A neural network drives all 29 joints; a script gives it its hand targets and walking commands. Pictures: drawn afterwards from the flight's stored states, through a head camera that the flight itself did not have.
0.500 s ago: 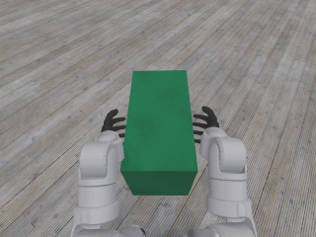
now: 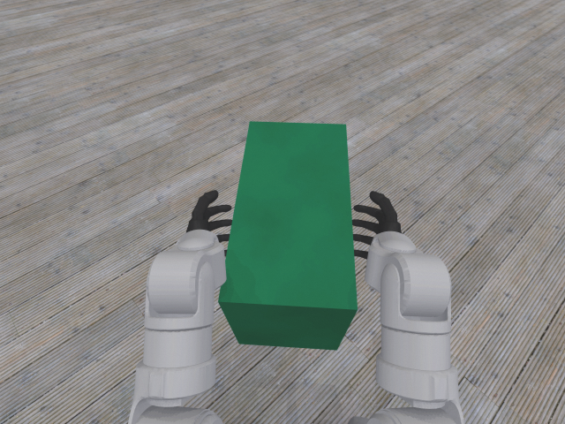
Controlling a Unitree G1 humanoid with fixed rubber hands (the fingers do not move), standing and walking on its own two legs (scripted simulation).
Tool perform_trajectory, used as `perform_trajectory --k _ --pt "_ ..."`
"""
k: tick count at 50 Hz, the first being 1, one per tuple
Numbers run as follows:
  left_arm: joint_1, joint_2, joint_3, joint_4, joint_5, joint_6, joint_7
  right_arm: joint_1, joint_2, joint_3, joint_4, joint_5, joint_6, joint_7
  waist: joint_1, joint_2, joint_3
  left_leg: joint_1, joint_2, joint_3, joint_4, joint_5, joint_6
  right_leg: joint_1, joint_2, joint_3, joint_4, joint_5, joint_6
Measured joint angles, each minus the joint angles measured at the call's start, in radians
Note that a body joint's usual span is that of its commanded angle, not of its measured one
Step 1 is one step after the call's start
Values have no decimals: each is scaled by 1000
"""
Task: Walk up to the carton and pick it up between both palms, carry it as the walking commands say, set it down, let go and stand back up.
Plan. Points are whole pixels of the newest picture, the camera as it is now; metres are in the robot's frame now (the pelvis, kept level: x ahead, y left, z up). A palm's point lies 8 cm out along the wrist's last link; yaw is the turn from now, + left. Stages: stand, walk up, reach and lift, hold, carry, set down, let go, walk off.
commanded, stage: carry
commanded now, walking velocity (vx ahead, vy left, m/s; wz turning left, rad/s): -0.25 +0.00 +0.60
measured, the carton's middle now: (292, 234) +0.38 -0.03 +0.04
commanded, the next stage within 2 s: none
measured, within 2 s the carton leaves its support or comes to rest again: neither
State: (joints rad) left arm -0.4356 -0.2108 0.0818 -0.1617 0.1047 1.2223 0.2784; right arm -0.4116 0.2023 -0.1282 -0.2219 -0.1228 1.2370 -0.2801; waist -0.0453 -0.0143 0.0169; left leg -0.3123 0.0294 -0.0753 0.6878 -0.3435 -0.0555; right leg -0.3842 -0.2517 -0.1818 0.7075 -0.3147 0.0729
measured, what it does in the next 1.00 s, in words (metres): walks backwards, turning left: right foot, then left foot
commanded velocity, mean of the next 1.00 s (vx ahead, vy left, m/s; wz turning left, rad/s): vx -0.25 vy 0.00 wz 0.60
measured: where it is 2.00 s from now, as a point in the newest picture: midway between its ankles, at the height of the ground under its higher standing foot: outside the picture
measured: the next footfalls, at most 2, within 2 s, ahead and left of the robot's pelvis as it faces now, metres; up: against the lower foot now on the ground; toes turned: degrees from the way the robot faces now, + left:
right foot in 0.32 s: -0.10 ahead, -0.04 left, +0.00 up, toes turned -4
left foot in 0.68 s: -0.32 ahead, +0.26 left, +0.00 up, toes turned +18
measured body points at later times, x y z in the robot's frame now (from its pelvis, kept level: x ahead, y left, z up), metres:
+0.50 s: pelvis -0.21 +0.05 +0.01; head -0.18 +0.05 +0.46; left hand +0.09 +0.22 +0.11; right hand +0.13 -0.02 +0.11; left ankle -0.19 +0.23 -0.62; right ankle -0.14 -0.04 -0.72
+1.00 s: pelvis -0.40 +0.12 +0.01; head -0.35 +0.15 +0.46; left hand -0.16 +0.39 +0.09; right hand -0.05 +0.17 +0.08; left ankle -0.36 +0.25 -0.72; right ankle -0.39 +0.01 -0.66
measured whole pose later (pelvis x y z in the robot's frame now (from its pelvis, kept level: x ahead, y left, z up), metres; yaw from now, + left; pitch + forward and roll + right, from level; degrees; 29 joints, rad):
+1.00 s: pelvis -0.40 +0.12 +0.01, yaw +26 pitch +5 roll -3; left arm -0.42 -0.21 0.09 -0.22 0.10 1.23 0.29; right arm -0.42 0.21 -0.11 -0.17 -0.12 1.18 -0.27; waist 0.04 0.06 0.04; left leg -0.53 -0.04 -0.14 0.58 -0.13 0.02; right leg -0.50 -0.02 -0.17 1.00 -0.50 0.03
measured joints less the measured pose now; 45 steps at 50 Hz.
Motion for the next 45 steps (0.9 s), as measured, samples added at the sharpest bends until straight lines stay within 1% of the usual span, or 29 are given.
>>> perform_trajectory --k 1,2,3,5,7,9,12,14,15,16,17,18,19,20,22,24,26,27,29,32,34,35,36,37,38,39,41,44,45 --pt "6 2 14 6 0 1 -2 0 0 7 20 0 0 5 9 -1 5 -12 -7 -2 10 -10 2 -19 11 11 52 -95 0" --pt "12 4 25 13 0 8 -4 0 0 13 41 0 3 10 21 2 10 -20 -9 -6 10 -5 9 -37 33 15 112 -159 0" --pt "14 5 32 20 0 17 -5 0 0 15 58 0 9 12 35 8 15 -28 -9 -11 1 8 18 -53 59 15 167 -186 0" --pt "18 6 35 27 0 30 -5 0 0 16 75 -1 18 14 59 16 22 -45 -13 -23 -28 50 32 -69 110 16 244 -191 0" --pt "17 7 34 23 0 34 -5 -1 0 16 75 -1 18 14 74 24 24 -71 -27 -35 -56 97 42 -71 151 17 283 -192 0" --pt "17 6 34 8 0 30 -5 -6 2 16 74 -1 6 14 85 35 23 -108 -42 -36 -80 141 50 -71 182 17 288 -192 0" --pt "16 6 31 -25 -2 20 -5 -12 4 16 65 -1 -21 14 86 64 23 -169 -62 -35 -115 210 60 -69 221 18 254 -193 0" --pt "12 4 30 -38 -7 11 -5 -12 5 16 49 -1 -29 10 86 85 22 -206 -72 -35 -144 262 65 -44 245 19 156 -193 0" --pt "9 3 30 -37 -10 6 -5 -11 5 16 42 -1 -29 4 87 92 22 -220 -79 -34 -157 287 64 -10 251 21 67 -187 0" --pt "5 1 29 -35 -12 1 -5 -12 5 16 32 -2 -27 -4 87 95 23 -235 -90 -34 -161 307 62 34 251 21 -37 -149 -5" --pt "4 0 29 -30 -13 -8 -5 -12 4 16 26 -1 -29 -8 85 103 34 -245 -95 -35 -144 285 56 39 250 17 -75 -55 -41" --pt "4 -1 27 -17 -13 -18 -6 -9 4 16 26 -1 -29 -12 77 99 53 -263 -107 -33 -57 166 44 41 239 12 -64 -15 -77" --pt "4 0 25 0 -13 -20 -7 -5 2 16 26 -1 -22 -16 70 87 59 -295 -113 -20 79 57 35 41 225 6 -56 -1 -103" --pt "4 0 25 15 -13 -20 -8 -3 1 16 26 -1 -12 -18 66 69 59 -326 -109 -6 217 -7 30 41 209 2 -56 6 -117" --pt "3 0 25 25 -13 -18 -9 -2 0 16 21 -1 -5 -23 55 35 58 -357 -88 3 445 -38 27 40 173 -5 -55 17 -121" --pt "3 -1 16 5 -13 -12 -9 -2 0 16 7 -1 -7 -23 33 15 56 -343 -50 2 533 -40 17 39 132 -24 -55 32 -120" --pt "3 0 9 -15 -13 -9 -9 -2 0 16 -2 -1 -15 -24 9 15 50 -311 -8 2 538 -36 11 39 91 -55 -55 49 -109" --pt "3 -1 9 -20 -13 -8 -9 -2 0 16 -2 -1 -17 -24 3 16 47 -287 10 2 526 -35 8 39 73 -68 -56 58 -100" --pt "3 0 10 -13 -9 -7 -9 -3 0 16 -2 0 -9 -20 3 16 39 -213 32 1 448 -33 2 37 41 -85 -56 78 -83" --pt "3 0 16 11 -2 7 -9 -3 0 16 5 -1 21 -17 2 14 10 -91 39 7 292 -32 -3 16 1 -105 -49 107 -59" --pt "3 0 18 17 -2 19 -10 -3 0 16 10 -1 33 -19 2 12 -12 -6 36 13 158 -36 2 -17 -23 -116 -17 114 -48" --pt "3 0 20 20 -2 21 -10 -3 0 16 15 -1 33 -19 2 8 -20 19 35 14 96 -114 -3 -42 -34 -116 15 95 -45" --pt "8 3 28 28 -2 20 -11 -3 1 16 35 0 29 -14 7 -1 -15 5 27 8 103 -149 0 -59 -34 -110 54 -7 -42" --pt "17 6 37 43 -2 23 -12 -3 1 16 66 0 29 -4 16 -2 -14 -13 26 -2 110 -134 7 -78 -10 -91 105 -104 -42" --pt "24 9 43 60 -2 30 -12 -3 1 16 96 0 33 1 25 4 -15 -28 27 -16 103 -97 15 -97 20 -73 169 -158 -42" --pt "29 11 44 74 0 38 -12 -3 1 16 119 0 38 2 35 6 -13 -41 27 -30 86 -56 22 -113 46 -62 232 -175 -42" --pt "31 12 43 76 0 48 -11 -3 1 16 130 -1 41 3 55 8 2 -65 18 -52 44 1 31 -132 91 -49 329 -178 -42" --pt "30 12 31 41 1 44 3 -8 3 16 129 -1 10 8 83 16 14 -110 -5 -62 -14 72 43 -134 149 -31 374 -178 -42" --pt "30 12 25 22 1 40 8 -10 3 16 126 -1 -6 9 87 24 14 -130 -15 -62 -29 94 49 -134 164 -24 374 -178 -42"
